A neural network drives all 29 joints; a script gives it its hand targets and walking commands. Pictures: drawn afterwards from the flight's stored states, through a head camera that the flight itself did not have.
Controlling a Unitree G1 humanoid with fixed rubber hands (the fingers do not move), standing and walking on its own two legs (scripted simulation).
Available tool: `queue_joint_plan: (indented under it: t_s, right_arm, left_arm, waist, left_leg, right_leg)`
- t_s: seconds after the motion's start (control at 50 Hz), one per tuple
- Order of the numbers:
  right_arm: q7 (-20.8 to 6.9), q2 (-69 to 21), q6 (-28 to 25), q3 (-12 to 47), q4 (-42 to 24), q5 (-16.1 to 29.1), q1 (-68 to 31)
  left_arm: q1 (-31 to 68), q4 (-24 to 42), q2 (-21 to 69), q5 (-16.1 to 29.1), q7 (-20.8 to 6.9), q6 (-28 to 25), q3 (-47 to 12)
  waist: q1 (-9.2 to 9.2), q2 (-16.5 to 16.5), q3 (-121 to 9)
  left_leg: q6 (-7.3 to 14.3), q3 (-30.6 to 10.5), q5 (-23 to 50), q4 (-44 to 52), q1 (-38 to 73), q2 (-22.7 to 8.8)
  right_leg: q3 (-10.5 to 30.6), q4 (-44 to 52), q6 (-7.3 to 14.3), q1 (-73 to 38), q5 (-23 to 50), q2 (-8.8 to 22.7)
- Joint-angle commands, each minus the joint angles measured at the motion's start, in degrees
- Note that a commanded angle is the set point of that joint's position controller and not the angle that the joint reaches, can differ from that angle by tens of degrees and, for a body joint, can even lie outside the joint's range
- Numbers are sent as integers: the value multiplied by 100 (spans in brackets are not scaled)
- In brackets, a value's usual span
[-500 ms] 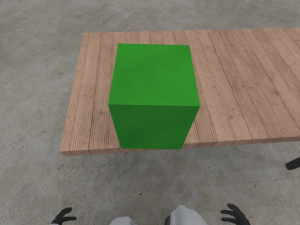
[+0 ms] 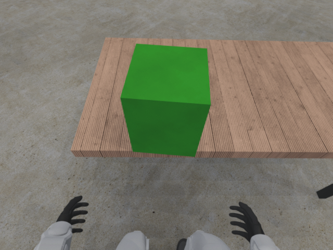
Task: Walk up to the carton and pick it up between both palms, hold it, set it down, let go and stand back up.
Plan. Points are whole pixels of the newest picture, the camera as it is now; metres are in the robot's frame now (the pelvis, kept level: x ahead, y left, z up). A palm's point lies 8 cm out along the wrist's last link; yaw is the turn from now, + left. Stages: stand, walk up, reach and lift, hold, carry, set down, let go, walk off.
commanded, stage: reach and lift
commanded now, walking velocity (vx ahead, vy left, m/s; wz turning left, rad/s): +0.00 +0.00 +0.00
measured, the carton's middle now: (167, 103) +0.49 +0.04 +0.01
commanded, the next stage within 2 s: none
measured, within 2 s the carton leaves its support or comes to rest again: neither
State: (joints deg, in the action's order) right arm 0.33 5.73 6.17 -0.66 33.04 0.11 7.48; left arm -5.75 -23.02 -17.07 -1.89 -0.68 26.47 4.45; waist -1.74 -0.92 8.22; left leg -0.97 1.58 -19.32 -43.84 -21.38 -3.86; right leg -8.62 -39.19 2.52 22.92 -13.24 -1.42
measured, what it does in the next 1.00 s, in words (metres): shifts its weight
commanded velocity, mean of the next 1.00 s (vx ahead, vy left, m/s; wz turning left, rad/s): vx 0.00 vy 0.00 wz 0.00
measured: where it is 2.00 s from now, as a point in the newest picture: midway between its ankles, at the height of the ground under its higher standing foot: outside the picture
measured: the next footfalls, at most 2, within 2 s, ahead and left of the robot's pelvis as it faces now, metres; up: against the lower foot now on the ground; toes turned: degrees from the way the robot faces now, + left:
none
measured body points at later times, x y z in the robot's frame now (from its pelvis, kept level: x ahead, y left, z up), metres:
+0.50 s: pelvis +0.04 -0.02 +0.02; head +0.08 -0.02 +0.46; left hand +0.21 +0.23 -0.07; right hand +0.20 -0.22 -0.08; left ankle +0.04 +0.10 -0.71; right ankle +0.08 -0.07 -0.71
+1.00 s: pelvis +0.08 +0.00 +0.03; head +0.10 +0.02 +0.48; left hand +0.27 +0.24 -0.04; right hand +0.25 -0.20 -0.04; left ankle +0.04 +0.11 -0.71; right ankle +0.08 -0.07 -0.71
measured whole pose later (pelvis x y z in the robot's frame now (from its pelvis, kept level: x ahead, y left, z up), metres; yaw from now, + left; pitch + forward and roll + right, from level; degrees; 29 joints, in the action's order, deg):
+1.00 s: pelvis +0.08 +0.00 +0.03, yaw -1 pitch -1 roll +0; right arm 2.0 6.3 -23.3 2.1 40.7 7.1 12.2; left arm -10.6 -32.4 -14.5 5.1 -2.2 -12.0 1.3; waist -1.0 -2.1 2.9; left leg 0.9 2.5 -17.7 -26.0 -7.4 0.1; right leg -5.5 -25.0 3.8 10.7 -13.5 -2.6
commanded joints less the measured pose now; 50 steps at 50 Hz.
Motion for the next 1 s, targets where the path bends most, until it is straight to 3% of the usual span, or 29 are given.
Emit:
queue_joint_plan:
  t_s: [0.0, 0.04, 0.08, 0.12, 0.14, 0.16, 0.2, 0.24, 0.3, 0.32, 0.34, 0.4, 0.44, 0.48, 0.52, 0.64, 0.7, 0.76, 0.84, 0.9, 0.98]
  right_arm:
    - [17, 951, -327, -331, -461, -55, -453]
    - [114, 746, -313, -225, -408, -165, -425]
    - [199, 512, -273, -104, -394, -175, -476]
    - [313, 84, -174, 119, -524, -46, -389]
    - [370, -93, -108, 221, -617, 48, -410]
    - [415, -139, -30, 305, -728, 135, -401]
    - [469, -34, 93, 389, -991, 217, -319]
    - [474, 58, 119, 411, -1186, 235, -159]
    - [336, 314, -157, 191, -1309, 184, 28]
    - [252, 390, -358, 66, -1271, 158, 24]
    - [173, 435, -571, -78, -1137, 88, 46]
    - [62, 379, -1151, -246, -1195, 35, -355]
    - [90, 167, -1414, -251, -1286, -80, -476]
    - [174, -63, -1548, -189, -1193, -86, -433]
    - [241, -158, -1611, -65, -948, -7, -250]
    - [510, 133, -2045, 447, 124, 422, 287]
    - [595, 320, -2468, 523, 407, 647, 341]
    - [544, 371, -2800, 511, 363, 749, 255]
    - [333, 311, -3052, 414, -6, 734, 11]
    - [171, 285, -3190, 244, -109, 683, -140]
    - [35, 365, -3390, 25, 178, 698, -381]
  left_arm:
    - [565, 405, -173, -119, -73, -582, 56]
    - [436, -1, -254, -235, -203, -707, 263]
    - [537, -324, -397, -269, -281, -755, 343]
    - [669, -526, -625, -169, -360, -705, 348]
    - [828, -601, -698, -22, -386, -630, 305]
    - [905, -610, -633, 117, -388, -550, 209]
    - [887, -385, -572, 168, -379, -489, 155]
    - [740, -17, -649, 26, -354, -499, 308]
    - [498, 823, -569, 23, -136, -734, 325]
    - [453, 962, -480, 68, -53, -915, 305]
    - [416, 906, -411, 107, 8, -1102, 264]
    - [743, 690, -458, 198, 161, -1795, 250]
    - [898, 551, -640, 399, 204, -2173, 198]
    - [960, 286, -769, 643, 162, -2379, 79]
    - [868, -9, -744, 863, 73, -2497, -64]
    - [4, -736, -601, 726, -426, -2880, 151]
    - [-282, -701, -482, 535, -553, -3069, 261]
    - [-278, -396, -455, 425, -506, -3292, 312]
    - [19, -14, -453, 520, -298, -3694, 198]
    - [229, -30, -365, 707, -146, -4049, -47]
    - [531, -246, -288, 856, 18, -4465, -287]
  waist:
    - [289, 1551, -1472]
    - [216, 943, -818]
    - [140, 145, -216]
    - [69, -913, 244]
    - [80, -1441, 388]
    - [109, -1638, 575]
    - [133, -1273, 635]
    - [39, -472, 228]
    - [8, 908, -639]
    - [46, 1254, -950]
    - [142, 1388, -1186]
    - [32, 1176, -1819]
    - [31, 540, -1849]
    - [84, -234, -1766]
    - [137, -530, -1566]
    - [235, -199, -1434]
    - [254, -7, -1368]
    - [169, 109, -1365]
    - [46, 101, -1354]
    - [73, 52, -1391]
    - [131, 267, -1621]
  left_leg:
    - [733, -429, -2949, 2468, -3758, -931]
    - [829, -205, -2503, 2484, -4055, -758]
    - [789, 103, -1810, 2262, -3227, -427]
    - [574, 457, -380, 1477, -1271, 144]
    - [429, 401, 149, 1042, -6, 402]
    - [356, 274, 424, 874, 763, 538]
    - [321, 174, 582, 1001, 999, 599]
    - [283, 230, 452, 1317, 617, 511]
    - [247, 112, -243, 2179, -46, 92]
    - [261, -43, -525, 2441, -317, -91]
    - [296, -117, -394, 2549, -406, -206]
    - [509, -150, -971, 2394, -1334, -363]
    - [538, 55, -696, 2034, -1571, -184]
    - [468, 144, -18, 1593, -979, 52]
    - [412, 11, 411, 1501, -513, 130]
    - [249, -211, 1728, 1959, 194, 353]
    - [96, -251, 2404, 2060, 788, 476]
    - [38, -210, 2526, 2097, 995, 508]
    - [68, -140, 2103, 2123, 973, 430]
    - [98, -148, 1825, 2052, 875, 343]
    - [46, -227, 1627, 1901, 653, 258]
  right_leg:
    - [570, -859, -316, -4553, 179, -239]
    - [674, -418, -331, -4779, -147, -224]
    - [905, 415, -316, -3995, -1058, -20]
    - [1609, 1821, -231, -2092, -2816, 639]
    - [2094, 2520, -179, -818, -3654, 1067]
    - [2333, 2896, -132, 62, -3912, 1299]
    - [2318, 2888, -120, 199, -3267, 1313]
    - [2090, 2507, -194, -670, -2527, 1125]
    - [1271, 1548, -238, -2222, -1128, 509]
    - [1016, 1148, -227, -2700, -480, 300]
    - [803, 871, -198, -2854, 13, 167]
    - [895, 469, -228, -3349, 18, 185]
    - [1208, 697, -218, -3181, -415, 385]
    - [1616, 1188, -219, -2335, -765, 735]
    - [1856, 1442, -246, -1834, -435, 953]
    - [1666, 1234, -440, -3075, 3148, 843]
    - [1442, 1308, -389, -3084, 3997, 679]
    - [1287, 1417, -316, -2934, 3716, 541]
    - [1207, 1597, -205, -2513, 2446, 422]
    - [1193, 1588, -126, -2232, 1861, 378]
    - [1216, 1391, -27, -2138, 1498, 369]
